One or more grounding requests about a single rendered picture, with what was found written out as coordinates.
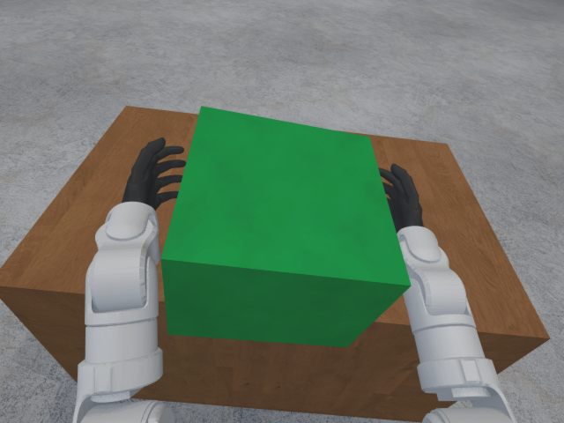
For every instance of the robot left upper arm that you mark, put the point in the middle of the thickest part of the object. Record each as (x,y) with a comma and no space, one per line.
(150,411)

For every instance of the carton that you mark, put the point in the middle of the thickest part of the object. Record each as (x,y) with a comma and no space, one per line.
(281,232)

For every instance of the right robot hand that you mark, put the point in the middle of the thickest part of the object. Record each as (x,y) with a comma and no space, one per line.
(404,198)

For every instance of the left robot hand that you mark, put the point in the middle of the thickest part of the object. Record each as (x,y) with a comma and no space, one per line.
(143,184)

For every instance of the robot left forearm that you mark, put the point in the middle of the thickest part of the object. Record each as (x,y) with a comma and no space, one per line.
(121,305)

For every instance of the pedestal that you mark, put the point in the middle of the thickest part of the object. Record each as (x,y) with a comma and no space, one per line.
(376,376)

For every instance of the robot right forearm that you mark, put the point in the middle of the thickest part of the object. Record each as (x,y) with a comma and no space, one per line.
(452,362)

